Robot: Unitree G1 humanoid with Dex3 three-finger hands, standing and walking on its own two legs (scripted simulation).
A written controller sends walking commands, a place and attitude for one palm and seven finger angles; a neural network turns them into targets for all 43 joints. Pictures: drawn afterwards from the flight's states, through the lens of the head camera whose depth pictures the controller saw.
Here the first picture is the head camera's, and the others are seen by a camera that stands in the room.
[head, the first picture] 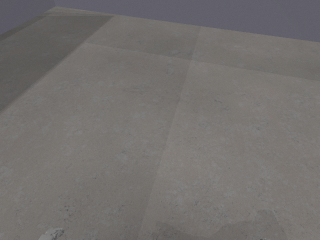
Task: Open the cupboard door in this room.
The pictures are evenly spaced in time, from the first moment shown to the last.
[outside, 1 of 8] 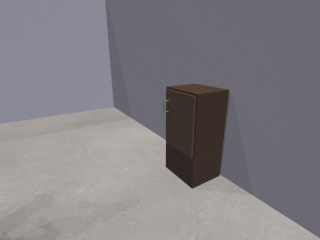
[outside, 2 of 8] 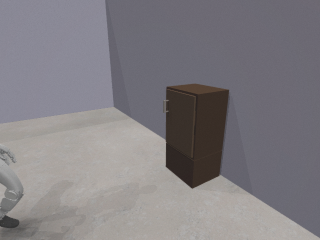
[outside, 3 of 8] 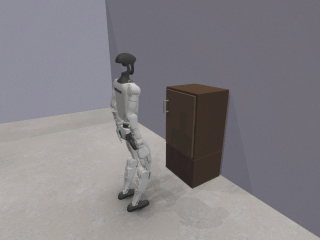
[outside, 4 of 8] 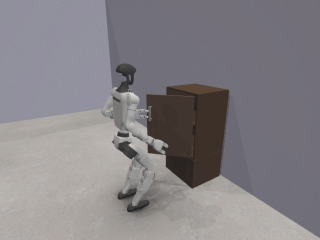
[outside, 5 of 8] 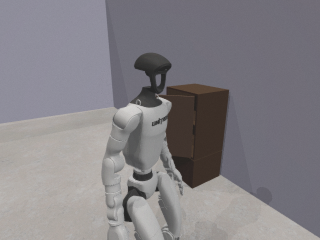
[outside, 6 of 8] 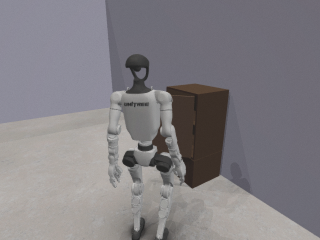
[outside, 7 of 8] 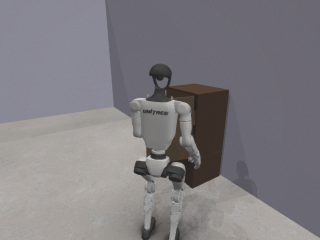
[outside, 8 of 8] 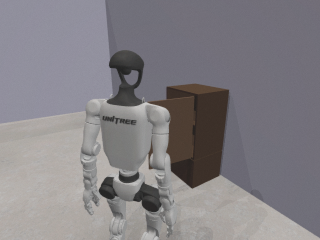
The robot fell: no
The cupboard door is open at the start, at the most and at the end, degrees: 0 84 84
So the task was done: yes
